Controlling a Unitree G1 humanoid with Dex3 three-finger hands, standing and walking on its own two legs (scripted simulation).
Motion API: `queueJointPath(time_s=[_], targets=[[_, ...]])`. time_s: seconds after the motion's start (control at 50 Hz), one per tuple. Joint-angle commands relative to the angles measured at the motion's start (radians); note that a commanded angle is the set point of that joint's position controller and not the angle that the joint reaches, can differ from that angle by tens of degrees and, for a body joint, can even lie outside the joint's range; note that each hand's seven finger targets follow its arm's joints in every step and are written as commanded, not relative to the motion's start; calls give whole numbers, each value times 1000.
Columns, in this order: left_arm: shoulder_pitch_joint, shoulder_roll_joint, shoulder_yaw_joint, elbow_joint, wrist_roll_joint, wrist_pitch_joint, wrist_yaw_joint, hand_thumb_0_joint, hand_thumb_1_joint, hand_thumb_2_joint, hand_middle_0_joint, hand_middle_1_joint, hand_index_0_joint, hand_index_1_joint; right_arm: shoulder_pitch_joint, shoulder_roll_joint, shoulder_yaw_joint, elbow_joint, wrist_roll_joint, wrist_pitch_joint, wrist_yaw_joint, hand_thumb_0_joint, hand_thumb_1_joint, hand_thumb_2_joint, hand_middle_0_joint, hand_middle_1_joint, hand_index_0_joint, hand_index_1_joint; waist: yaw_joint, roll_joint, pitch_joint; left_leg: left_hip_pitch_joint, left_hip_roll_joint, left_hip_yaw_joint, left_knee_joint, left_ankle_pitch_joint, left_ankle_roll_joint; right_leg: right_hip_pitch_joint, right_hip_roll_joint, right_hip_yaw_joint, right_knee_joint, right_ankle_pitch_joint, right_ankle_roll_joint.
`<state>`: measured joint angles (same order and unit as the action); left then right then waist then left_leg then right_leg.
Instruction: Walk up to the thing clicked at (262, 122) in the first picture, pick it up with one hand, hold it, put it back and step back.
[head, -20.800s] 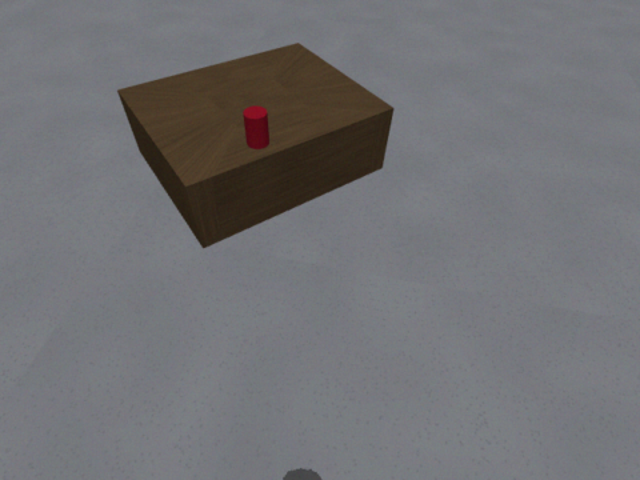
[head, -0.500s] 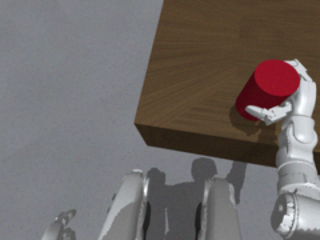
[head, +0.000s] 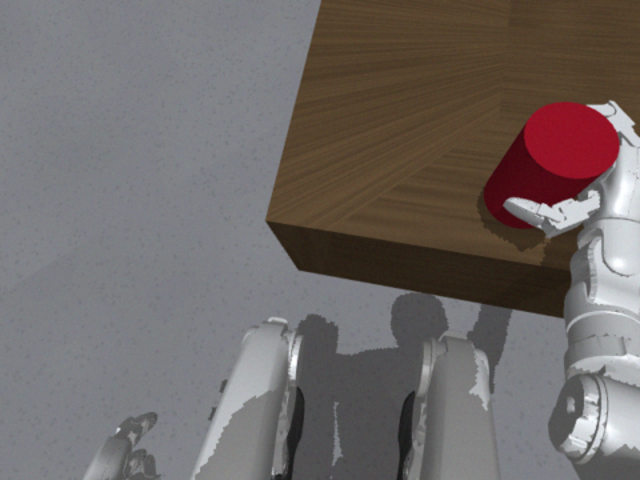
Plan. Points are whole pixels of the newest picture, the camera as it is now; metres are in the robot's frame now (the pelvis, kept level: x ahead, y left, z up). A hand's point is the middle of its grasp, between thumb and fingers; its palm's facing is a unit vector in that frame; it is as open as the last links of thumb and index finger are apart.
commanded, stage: lower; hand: right
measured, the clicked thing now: (541, 172) +0.48 -0.21 -0.03
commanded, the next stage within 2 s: loosen in 0.54 s
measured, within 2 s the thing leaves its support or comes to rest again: rests again in 0.40 s
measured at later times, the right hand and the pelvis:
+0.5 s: hand (536, 187) +0.48 -0.22 -0.07, palm faces +0.16 +0.99 -0.03, open 11.8 cm; pelvis -0.01 +0.01 -0.05, yaw +0 degrees
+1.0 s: hand (546, 177) +0.49 -0.23 -0.06, palm faces +0.17 +0.99 +0.00, open 12.6 cm; pelvis -0.01 +0.01 -0.06, yaw +0 degrees
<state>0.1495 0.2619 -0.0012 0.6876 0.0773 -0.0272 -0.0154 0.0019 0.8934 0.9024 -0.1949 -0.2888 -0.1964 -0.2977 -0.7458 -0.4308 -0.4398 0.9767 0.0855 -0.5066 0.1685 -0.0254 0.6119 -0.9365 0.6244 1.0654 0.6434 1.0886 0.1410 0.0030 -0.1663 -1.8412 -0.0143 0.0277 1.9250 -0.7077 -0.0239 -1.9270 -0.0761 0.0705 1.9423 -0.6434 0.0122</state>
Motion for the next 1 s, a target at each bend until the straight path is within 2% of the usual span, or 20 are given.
queueJointPath(time_s=[0.0,0.08,0.12,0.18,0.22,0.26,0.32,0.36,0.42,0.52,0.56,0.6,0.62,0.68,0.72,0.8,0.82,0.86,0.9,0.98], targets=[[149,212,78,-45,6,-7,6,0,892,904,-193,-293,-192,-295,-494,-254,-29,-354,53,-125,10,0,44,-1328,1242,1454,1298,1454,-24,-249,-784,251,-19,29,-182,313,61,640,24,1,-168,306,-31],[148,218,81,-45,4,-2,8,0,894,903,-193,-291,-191,-292,-502,-296,-50,-403,56,-118,1,0,60,-1348,1262,1481,1320,1481,-32,-243,-814,244,-21,30,-159,318,60,616,23,1,-136,304,-33],[142,203,73,-39,4,1,7,0,894,902,-194,-292,-193,-294,-487,-262,-43,-379,58,-109,-1,0,54,-1351,1267,1484,1325,1485,-23,-209,-802,239,-22,33,-146,322,56,582,24,-1,-118,298,-35],[151,230,93,-30,1,4,14,0,905,897,-193,-292,-194,-291,-552,-321,-64,-468,60,-111,-7,0,60,-1355,1279,1494,1338,1495,-30,-243,-810,221,-20,28,-134,296,60,577,24,-7,-112,262,-33],[131,199,67,-40,1,1,10,0,896,899,-196,-292,-195,-293,-468,-249,-36,-338,58,-91,-2,0,68,-1344,1258,1477,1316,1477,-18,-189,-741,201,-24,37,-131,273,57,515,24,-7,-103,222,-37],[139,219,79,-39,-1,2,14,0,901,894,-195,-290,-195,-289,-539,-315,-60,-407,59,-103,-3,0,82,-1342,1264,1481,1324,1482,-31,-221,-764,190,-23,30,-118,253,62,500,25,-11,-96,198,-34],[146,239,94,-31,1,4,18,0,898,892,-195,-290,-195,-289,-558,-336,-72,-448,59,-99,-6,0,64,-1340,1272,1481,1331,1482,-35,-241,-796,193,-22,31,-104,242,64,517,24,-10,-97,190,-30],[128,211,73,-43,-3,1,16,0,897,895,-195,-289,-194,-290,-504,-263,-38,-345,66,-86,2,0,77,-1337,1266,1479,1327,1479,-18,-198,-737,178,-26,37,-104,233,62,459,24,-8,-89,169,-34],[147,235,88,-33,1,2,21,0,894,894,-194,-287,-192,-289,-565,-349,-72,-437,64,-102,4,0,101,-1301,1261,1452,1320,1453,-36,-235,-787,192,-23,23,-90,250,63,456,23,-19,-66,182,-35],[136,213,69,-36,1,1,15,0,887,900,-193,-288,-190,-291,-495,-292,-56,-339,69,-88,25,0,132,-1277,1253,1435,1312,1436,-28,-198,-749,183,-26,32,-62,291,61,421,19,-10,-38,232,-35],[148,231,82,-33,0,5,17,0,886,896,-192,-286,-189,-288,-523,-347,-88,-381,63,-89,21,0,125,-1278,1264,1440,1323,1441,-39,-196,-778,204,-27,25,-66,289,59,420,20,-16,-29,225,-37],[139,220,76,-28,0,6,15,0,896,893,-194,-290,-193,-290,-513,-291,-59,-324,67,-79,32,0,119,-1247,1236,1404,1293,1405,-20,-168,-733,187,-27,27,-67,262,58,372,20,-19,-21,186,-39],[151,233,86,-16,3,6,16,0,887,896,-194,-287,-191,-290,-538,-311,-65,-335,62,-81,33,0,122,-1251,1236,1407,1294,1407,-20,-199,-721,173,-28,26,-63,254,60,371,19,-21,-24,176,-36],[152,241,89,-20,2,10,17,0,938,859,-198,-298,-214,-280,-541,-346,-75,-341,51,-79,35,0,353,-1011,1147,1187,1190,1188,-36,-221,-743,170,-27,26,-61,232,64,389,19,-25,-28,161,-34],[145,233,85,-20,1,10,16,0,948,860,-196,-302,-214,-282,-501,-283,-50,-296,55,-63,43,0,397,-851,1123,1027,1158,1028,-19,-182,-740,163,-30,36,-61,236,61,394,17,-19,-24,167,-35],[147,232,83,-24,-2,11,17,0,952,859,-194,-304,-215,-281,-509,-312,-65,-311,56,-56,46,0,501,-531,1034,800,1056,801,-24,-166,-741,178,-29,34,-63,241,59,367,17,-21,-18,166,-38],[129,213,65,-33,-1,11,14,0,926,877,-191,-296,-203,-283,-480,-289,-51,-261,54,-50,51,0,558,-495,954,760,976,761,-24,-170,-706,171,-31,33,-67,230,59,340,18,-24,-18,149,-39],[144,239,86,-24,-6,10,20,0,934,873,-191,-300,-206,-283,-528,-332,-71,-325,57,-52,48,0,611,-352,812,624,837,625,-30,-173,-732,174,-29,30,-71,218,60,357,17,-24,-24,138,-38],[131,214,64,-29,-5,9,16,0,927,879,-191,-300,-203,-286,-455,-281,-50,-205,50,-35,52,0,611,-271,705,523,726,523,-21,-147,-663,158,-32,36,-77,204,59,321,17,-24,-24,122,-40],[161,237,87,-11,-4,14,18,0,909,890,-196,-303,-203,-295,-476,-284,-55,-216,46,-29,50,0,611,-197,579,418,597,418,-13,-146,-659,143,-31,41,-64,223,61,325,16,-19,-20,147,-38]])
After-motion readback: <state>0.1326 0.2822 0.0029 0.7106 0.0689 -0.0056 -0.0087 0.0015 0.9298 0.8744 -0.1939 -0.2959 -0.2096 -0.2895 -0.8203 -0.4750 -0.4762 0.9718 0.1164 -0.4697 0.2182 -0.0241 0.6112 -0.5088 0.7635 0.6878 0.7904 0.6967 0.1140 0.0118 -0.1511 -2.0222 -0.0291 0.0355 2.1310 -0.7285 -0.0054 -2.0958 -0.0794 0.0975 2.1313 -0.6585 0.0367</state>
